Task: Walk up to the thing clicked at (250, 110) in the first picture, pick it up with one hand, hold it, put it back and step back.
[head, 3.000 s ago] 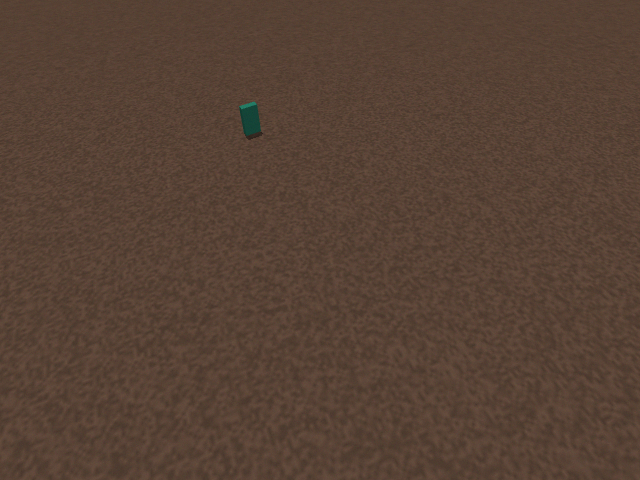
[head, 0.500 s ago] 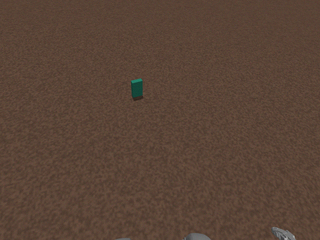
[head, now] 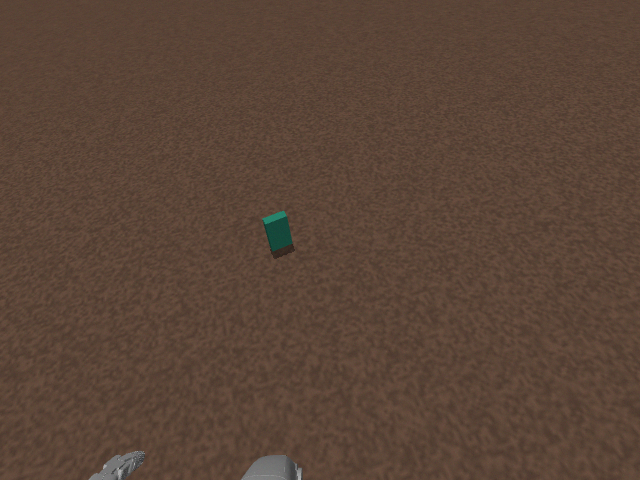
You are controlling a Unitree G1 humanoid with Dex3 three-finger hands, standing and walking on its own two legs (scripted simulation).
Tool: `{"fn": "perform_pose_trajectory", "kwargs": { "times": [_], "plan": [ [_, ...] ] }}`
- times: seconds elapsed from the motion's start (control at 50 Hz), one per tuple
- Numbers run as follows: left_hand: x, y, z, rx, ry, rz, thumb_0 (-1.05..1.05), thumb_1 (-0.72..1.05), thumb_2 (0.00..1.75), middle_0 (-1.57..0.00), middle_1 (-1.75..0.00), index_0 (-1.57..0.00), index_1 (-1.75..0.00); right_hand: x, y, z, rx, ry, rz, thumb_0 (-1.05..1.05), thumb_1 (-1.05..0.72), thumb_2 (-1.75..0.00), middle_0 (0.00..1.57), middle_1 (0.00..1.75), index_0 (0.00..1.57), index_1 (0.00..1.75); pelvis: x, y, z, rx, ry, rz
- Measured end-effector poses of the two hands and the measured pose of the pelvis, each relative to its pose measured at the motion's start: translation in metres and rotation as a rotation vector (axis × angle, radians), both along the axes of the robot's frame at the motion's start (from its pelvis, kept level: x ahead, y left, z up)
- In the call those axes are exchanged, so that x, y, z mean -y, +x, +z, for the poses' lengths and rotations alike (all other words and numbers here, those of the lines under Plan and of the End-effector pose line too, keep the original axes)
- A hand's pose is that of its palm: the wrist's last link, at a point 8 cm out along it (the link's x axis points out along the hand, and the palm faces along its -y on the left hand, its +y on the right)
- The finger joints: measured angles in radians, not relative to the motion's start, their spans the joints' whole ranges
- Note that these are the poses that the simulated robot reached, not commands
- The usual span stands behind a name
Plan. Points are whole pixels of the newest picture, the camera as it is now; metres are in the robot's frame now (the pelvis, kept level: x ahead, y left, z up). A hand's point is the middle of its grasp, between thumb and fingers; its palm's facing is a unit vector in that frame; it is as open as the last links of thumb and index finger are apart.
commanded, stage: walk up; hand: left
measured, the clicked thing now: (278, 231) +1.11 +0.29 -0.69
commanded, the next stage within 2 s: none
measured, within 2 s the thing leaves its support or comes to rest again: neither
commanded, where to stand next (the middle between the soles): +0.73 +0.02 m, yaw +1 degrees
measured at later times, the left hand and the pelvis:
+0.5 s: hand (153, 397) +0.26 +0.32 -0.15, palm faces -0.06 -0.94 -0.33, open 7.3 cm; pelvis +0.22 +0.04 +0.00, yaw +0 degrees
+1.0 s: hand (201, 289) +0.45 +0.28 -0.13, palm faces -0.01 -0.92 -0.39, open 7.3 cm; pelvis +0.40 +0.00 +0.00, yaw +1 degrees
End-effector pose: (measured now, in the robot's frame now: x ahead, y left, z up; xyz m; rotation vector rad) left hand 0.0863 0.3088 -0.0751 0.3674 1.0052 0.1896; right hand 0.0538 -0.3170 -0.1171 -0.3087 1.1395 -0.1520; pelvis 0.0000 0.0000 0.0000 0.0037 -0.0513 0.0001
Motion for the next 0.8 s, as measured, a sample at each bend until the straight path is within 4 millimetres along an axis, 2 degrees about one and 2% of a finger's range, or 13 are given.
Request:
{"fn": "perform_pose_trajectory", "kwargs": {
  "times": [0.08,0.18,0.24,0.3,0.38,0.52,0.6,0.68,0.74,0.8],
  "plan": [
    [-0.006,0.002,-0.006,-0.061,-0.008,0.03,0.0,0.91,0.9,-0.2,-0.3,-0.21,-0.3,-0.001,0.048,0.011,0.014,-0.009,0.033,0.0,-0.91,-0.9,0.2,0.29,0.2,0.3,-0.001,0.033,0.004,-0.009,-0.013,0.003],
    [-0.025,0.012,-0.021,-0.134,-0.025,0.077,0.0,0.9,0.9,-0.2,-0.3,-0.21,-0.3,-0.009,0.109,0.021,0.009,-0.043,0.068,0.0,-0.91,-0.9,0.2,0.29,0.2,0.3,-0.011,0.079,0.0,-0.017,-0.033,0.014],
    [-0.04,0.026,-0.037,-0.178,-0.036,0.101,0.0,0.9,0.9,-0.2,-0.3,-0.21,-0.3,-0.02,0.151,0.023,0.022,-0.07,0.084,0.0,-0.91,-0.9,0.2,0.29,0.2,0.3,-0.024,0.113,-0.008,-0.022,-0.044,0.023],
    [-0.054,0.048,-0.052,-0.224,-0.038,0.113,0.0,0.91,0.9,-0.2,-0.3,-0.21,-0.3,-0.033,0.19,0.024,0.065,-0.098,0.097,0.0,-0.91,-0.9,0.2,0.29,0.2,0.3,-0.036,0.142,-0.016,-0.019,-0.013,0.021],
    [-0.057,0.093,-0.051,-0.243,-0.046,0.081,0.01,0.91,0.9,-0.2,-0.3,-0.21,-0.3,-0.046,0.218,0.037,0.118,-0.091,0.058,0.0,-0.91,-0.9,0.2,0.29,0.2,0.3,-0.043,0.172,-0.008,-0.013,-0.014,0.012],
    [-0.054,0.181,-0.037,-0.183,-0.055,0.017,0.0,0.91,0.9,-0.2,-0.3,-0.21,-0.3,-0.046,0.238,0.04,0.076,-0.08,0.016,0.0,-0.9,-0.9,0.2,0.3,0.21,0.3,-0.043,0.224,0.003,-0.007,0.003,-0.008],
    [-0.045,0.233,-0.028,-0.155,-0.042,-0.013,0.0,0.91,0.9,-0.2,-0.3,-0.21,-0.3,-0.033,0.246,0.031,0.036,-0.065,-0.016,0.0,-0.9,-0.9,0.2,0.3,0.21,0.3,-0.035,0.255,0.002,-0.003,0.016,-0.013],
    [-0.03,0.287,-0.022,-0.108,-0.013,-0.031,0.0,0.91,0.9,-0.2,-0.3,-0.21,-0.3,-0.013,0.262,0.011,-0.012,-0.046,-0.047,0.0,-0.9,-0.9,0.2,0.3,0.21,0.3,-0.019,0.292,-0.006,-0.006,0.027,-0.012],
    [-0.019,0.323,-0.021,-0.047,0.021,-0.028,0.0,0.91,0.9,-0.2,-0.3,-0.21,-0.3,0.003,0.282,-0.009,-0.045,-0.041,-0.048,0.0,-0.9,-0.9,0.2,0.3,0.21,0.3,-0.005,0.319,-0.018,-0.002,0.009,-0.003],
    [-0.007,0.343,-0.014,-0.007,0.022,-0.015,0.0,0.91,0.9,-0.2,-0.3,-0.21,-0.3,0.007,0.311,-0.014,-0.065,-0.031,-0.033,0.01,-0.9,-0.9,0.2,0.3,0.2,0.3,0.002,0.337,-0.015,0.004,0.009,0.001]
  ]
}}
